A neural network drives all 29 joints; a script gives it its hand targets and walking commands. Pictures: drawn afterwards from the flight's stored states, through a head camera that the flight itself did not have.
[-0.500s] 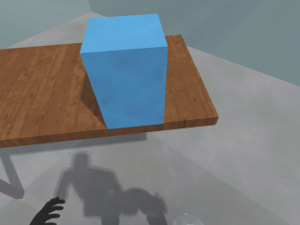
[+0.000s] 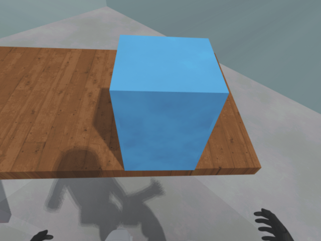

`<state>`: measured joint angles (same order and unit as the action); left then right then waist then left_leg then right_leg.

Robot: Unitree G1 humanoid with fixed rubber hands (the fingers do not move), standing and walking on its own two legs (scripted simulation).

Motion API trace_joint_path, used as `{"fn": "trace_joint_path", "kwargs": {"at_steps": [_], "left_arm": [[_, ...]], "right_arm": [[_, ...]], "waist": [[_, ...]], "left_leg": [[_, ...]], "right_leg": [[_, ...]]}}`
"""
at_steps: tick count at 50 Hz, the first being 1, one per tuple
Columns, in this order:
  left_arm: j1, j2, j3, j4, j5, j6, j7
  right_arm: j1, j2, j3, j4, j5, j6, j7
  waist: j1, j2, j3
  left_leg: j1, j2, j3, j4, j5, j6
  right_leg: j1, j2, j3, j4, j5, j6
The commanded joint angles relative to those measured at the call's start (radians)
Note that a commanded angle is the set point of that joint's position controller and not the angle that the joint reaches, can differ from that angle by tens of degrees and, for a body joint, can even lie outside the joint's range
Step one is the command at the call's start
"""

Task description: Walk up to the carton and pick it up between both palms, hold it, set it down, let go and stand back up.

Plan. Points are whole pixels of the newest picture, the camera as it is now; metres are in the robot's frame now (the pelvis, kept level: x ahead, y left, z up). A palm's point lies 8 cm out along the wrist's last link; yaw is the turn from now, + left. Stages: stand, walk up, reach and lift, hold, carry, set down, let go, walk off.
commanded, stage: walk up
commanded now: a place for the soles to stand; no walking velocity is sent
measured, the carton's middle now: (162, 111) +0.41 +0.01 +0.11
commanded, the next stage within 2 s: reach and lift in 2.00 s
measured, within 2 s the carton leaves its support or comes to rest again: neither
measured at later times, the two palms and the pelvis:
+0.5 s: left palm out of the picture +0.13 +0.30 -0.07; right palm (285, 239) +0.16 -0.31 -0.08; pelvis +0.02 -0.01 +0.02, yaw +2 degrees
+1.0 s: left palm out of the picture +0.08 +0.31 -0.07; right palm out of the picture +0.11 -0.30 -0.07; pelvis +0.00 +0.00 +0.04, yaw +3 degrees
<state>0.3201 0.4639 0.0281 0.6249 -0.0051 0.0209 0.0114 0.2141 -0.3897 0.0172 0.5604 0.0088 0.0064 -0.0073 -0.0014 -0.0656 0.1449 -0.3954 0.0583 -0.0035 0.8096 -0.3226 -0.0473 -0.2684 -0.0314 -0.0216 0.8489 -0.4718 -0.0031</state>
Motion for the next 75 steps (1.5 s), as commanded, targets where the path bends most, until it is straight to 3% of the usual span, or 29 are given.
{"fn": "trace_joint_path", "kwargs": {"at_steps": [1,2,4,7,8,11,13,14,18,19,22,24,26,28,31,32,34,37,43,44,46,49,51,54,61,63,70,73,75], "left_arm": [[-0.043,0.272,0.072,-0.099,0.008,-0.035,-0.003],[-0.077,0.246,0.061,-0.099,-0.003,-0.042,-0.01],[-0.043,0.188,0.038,-0.049,-0.008,-0.046,-0.005],[-0.03,0.213,0.045,-0.008,-0.014,-0.036,-0.003],[-0.043,0.204,0.046,-0.013,-0.017,-0.035,-0.003],[-0.057,0.175,0.039,0.011,-0.015,-0.02,0.0],[-0.088,0.174,0.044,0.025,-0.014,-0.015,0.001],[-0.097,0.168,0.038,0.031,-0.015,-0.013,-0.001],[-0.116,0.16,0.037,0.069,-0.014,-0.007,0.003],[-0.152,0.182,0.047,0.062,-0.012,-0.007,0.001],[-0.17,0.171,0.045,0.089,-0.012,-0.006,-0.005],[-0.196,0.156,0.046,0.108,-0.015,-0.01,-0.005],[-0.202,0.165,0.041,0.134,-0.013,-0.015,-0.007],[-0.206,0.167,0.046,0.146,-0.013,-0.014,-0.004],[-0.21,0.158,0.043,0.177,-0.016,-0.015,-0.006],[-0.236,0.158,0.049,0.182,-0.01,-0.016,-0.011],[-0.246,0.155,0.05,0.198,-0.011,-0.018,-0.008],[-0.256,0.149,0.054,0.221,-0.012,-0.023,-0.011],[-0.265,0.139,0.058,0.271,-0.013,-0.018,-0.008],[-0.24,0.133,0.059,0.279,-0.015,-0.018,-0.007],[-0.262,0.141,0.064,0.286,-0.013,-0.02,-0.01],[-0.255,0.132,0.067,0.308,-0.011,-0.018,-0.012],[-0.249,0.117,0.065,0.322,-0.014,-0.021,-0.011],[-0.209,0.116,0.069,0.351,-0.014,-0.024,-0.016],[-0.19,0.11,0.064,0.385,-0.008,-0.043,-0.018],[-0.18,0.095,0.062,0.385,-0.013,-0.044,-0.014],[-0.188,0.101,0.065,0.393,-0.005,-0.059,-0.018],[-0.175,0.089,0.063,0.399,-0.006,-0.06,-0.015],[-0.155,0.097,0.063,0.4,-0.009,-0.054,-0.015]], "right_arm": [[-0.02,-0.231,-0.078,-0.051,0.03,-0.005,-0.012],[-0.008,-0.259,-0.087,-0.036,0.024,-0.011,-0.02],[-0.038,-0.272,-0.088,0.001,0.023,-0.022,-0.022],[-0.044,-0.268,-0.079,0.046,0.018,-0.023,-0.03],[-0.049,-0.268,-0.078,0.055,0.022,-0.024,-0.033],[-0.049,-0.252,-0.067,0.086,0.022,-0.02,-0.033],[-0.085,-0.249,-0.069,0.108,0.018,-0.011,-0.035],[-0.08,-0.262,-0.07,0.118,0.019,-0.01,-0.037],[-0.118,-0.261,-0.073,0.145,0.014,-0.003,-0.034],[-0.103,-0.269,-0.077,0.149,0.017,0.001,-0.036],[-0.111,-0.262,-0.07,0.187,0.016,-0.004,-0.033],[-0.131,-0.262,-0.074,0.21,0.012,-0.001,-0.031],[-0.121,-0.247,-0.073,0.232,0.015,-0.005,-0.028],[-0.133,-0.243,-0.074,0.245,0.016,-0.005,-0.025],[-0.14,-0.233,-0.072,0.281,0.012,-0.001,-0.023],[-0.132,-0.239,-0.078,0.285,0.017,-0.005,-0.021],[-0.141,-0.242,-0.079,0.301,0.012,-0.005,-0.02],[-0.131,-0.228,-0.082,0.33,0.014,-0.01,-0.019],[-0.153,-0.217,-0.082,0.378,0.011,-0.009,-0.015],[-0.151,-0.225,-0.084,0.379,0.009,-0.01,-0.015],[-0.157,-0.22,-0.083,0.39,0.015,-0.009,-0.011],[-0.168,-0.214,-0.082,0.396,0.009,-0.014,-0.013],[-0.181,-0.215,-0.08,0.405,0.005,-0.019,-0.012],[-0.207,-0.197,-0.076,0.397,0.007,-0.022,-0.01],[-0.189,-0.197,-0.077,0.429,0.01,-0.035,-0.014],[-0.188,-0.187,-0.079,0.427,0.007,-0.03,-0.014],[-0.197,-0.188,-0.085,0.439,0.005,-0.033,-0.009],[-0.197,-0.185,-0.084,0.448,0.003,-0.03,-0.012],[-0.182,-0.181,-0.081,0.45,0.001,-0.03,-0.013]], "waist": [[-0.027,0.11,-0.112],[-0.041,0.09,-0.135],[0.0,0.131,-0.161],[0.002,0.052,-0.201],[0.003,0.067,-0.204],[0.01,0.061,-0.229],[0.014,0.052,-0.199],[0.009,0.017,-0.207],[0.024,0.044,-0.193],[0.003,0.031,-0.201],[0.006,0.004,-0.174],[0.006,0.045,-0.143],[0.002,0.005,-0.165],[0.003,0.031,-0.156],[0.012,0.012,-0.135],[-0.003,-0.018,-0.161],[-0.002,0.027,-0.133],[-0.003,0.008,-0.151],[-0.004,0.051,-0.152],[0.007,0.078,-0.139],[-0.001,0.033,-0.123],[-0.001,0.061,-0.128],[0.009,0.109,-0.114],[0.016,0.119,-0.124],[0.004,0.098,-0.169],[0.001,0.136,-0.149],[-0.006,0.074,-0.155],[0.0,0.099,-0.151],[-0.003,0.067,-0.179]], "left_leg": [[0.148,0.006,-0.042,-0.095,0.151,0.048],[0.242,0.045,-0.079,-0.138,0.248,0.061],[0.199,0.102,-0.142,-0.145,0.483,0.097],[0.154,0.078,-0.078,-0.1,0.507,0.102],[0.18,0.08,-0.069,-0.113,0.521,0.097],[0.173,0.093,-0.084,-0.131,0.584,0.113],[0.184,0.077,-0.06,-0.137,0.524,0.104],[0.186,0.077,-0.057,-0.131,0.532,0.099],[0.194,0.063,-0.054,-0.148,0.498,0.099],[0.21,0.064,-0.027,-0.169,0.47,0.089],[0.201,0.073,-0.067,-0.188,0.458,0.099],[0.222,0.057,-0.044,-0.208,0.418,0.095],[0.243,0.067,-0.064,-0.23,0.457,0.097],[0.225,0.058,-0.052,-0.25,0.406,0.088],[0.222,0.043,-0.045,-0.272,0.364,0.088],[0.244,0.052,-0.054,-0.289,0.364,0.091],[0.233,0.052,-0.048,-0.295,0.385,0.084],[0.255,0.052,-0.051,-0.323,0.372,0.089],[0.251,0.061,-0.073,-0.352,0.395,0.094],[0.229,0.066,-0.083,-0.363,0.375,0.094],[0.234,0.056,-0.084,-0.376,0.34,0.083],[0.234,0.067,-0.105,-0.408,0.293,0.089],[0.186,0.074,-0.137,-0.461,0.223,0.096],[0.17,0.079,-0.176,-0.518,0.073,0.097],[0.231,0.075,-0.154,-0.515,0.174,0.087],[0.214,0.071,-0.143,-0.513,0.143,0.084],[0.253,0.079,-0.141,-0.512,0.201,0.088],[0.246,0.064,-0.12,-0.509,0.198,0.083],[0.267,0.069,-0.127,-0.482,0.285,0.083]], "right_leg": [[-0.115,-0.2,0.276,-0.349,0.211,-0.089],[-0.163,-0.168,0.221,-0.291,0.227,-0.079],[-0.044,-0.097,0.098,-0.259,0.359,-0.04],[0.074,-0.118,0.1,-0.219,0.615,-0.044],[0.074,-0.124,0.089,-0.211,0.633,-0.048],[0.117,-0.112,0.062,-0.21,0.617,-0.042],[0.088,-0.122,0.065,-0.23,0.593,-0.052],[0.094,-0.117,0.065,-0.241,0.589,-0.052],[0.097,-0.13,0.066,-0.285,0.557,-0.054],[0.079,-0.137,0.053,-0.274,0.509,-0.06],[0.076,-0.121,0.055,-0.321,0.448,-0.051],[0.043,-0.142,0.079,-0.354,0.403,-0.057],[0.067,-0.135,0.071,-0.36,0.427,-0.057],[0.07,-0.139,0.061,-0.395,0.361,-0.054],[0.083,-0.145,0.062,-0.428,0.353,-0.052],[0.089,-0.137,0.054,-0.442,0.299,-0.05],[0.081,-0.14,0.055,-0.441,0.315,-0.056],[0.098,-0.137,0.038,-0.463,0.288,-0.051],[0.12,-0.121,0.021,-0.483,0.245,-0.039],[0.121,-0.123,0.021,-0.487,0.228,-0.046],[0.097,-0.129,0.017,-0.512,0.193,-0.045],[0.101,-0.121,0.024,-0.534,0.151,-0.043],[0.13,-0.101,0.006,-0.517,0.134,-0.037],[0.155,-0.093,0.029,-0.546,0.126,-0.022],[0.165,-0.108,0.03,-0.583,0.201,-0.018],[0.157,-0.114,0.037,-0.585,0.187,-0.026],[0.12,-0.12,0.029,-0.601,0.205,-0.022],[0.139,-0.122,0.024,-0.596,0.214,-0.023],[0.151,-0.12,0.023,-0.599,0.253,-0.016]]}}
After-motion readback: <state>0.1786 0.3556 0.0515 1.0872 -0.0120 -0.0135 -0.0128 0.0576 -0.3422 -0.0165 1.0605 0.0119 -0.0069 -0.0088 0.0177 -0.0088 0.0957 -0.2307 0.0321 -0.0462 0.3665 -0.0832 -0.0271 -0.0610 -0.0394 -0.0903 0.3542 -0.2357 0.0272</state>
